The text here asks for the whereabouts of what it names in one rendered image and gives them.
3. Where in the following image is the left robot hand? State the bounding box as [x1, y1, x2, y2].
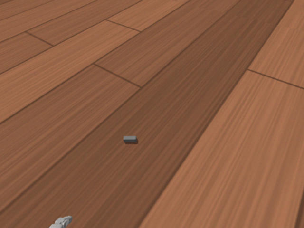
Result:
[49, 216, 73, 228]

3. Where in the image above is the small box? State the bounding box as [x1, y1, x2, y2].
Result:
[123, 136, 136, 142]

